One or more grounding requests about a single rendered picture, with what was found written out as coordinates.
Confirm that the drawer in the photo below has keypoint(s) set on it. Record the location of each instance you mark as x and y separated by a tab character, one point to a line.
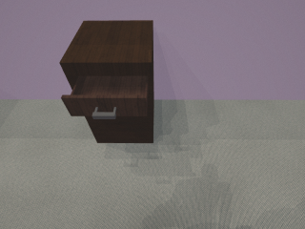
128	93

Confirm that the cabinet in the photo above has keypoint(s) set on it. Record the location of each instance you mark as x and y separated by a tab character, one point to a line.
114	48

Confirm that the handle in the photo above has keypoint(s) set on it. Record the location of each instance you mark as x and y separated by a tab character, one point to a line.
104	115

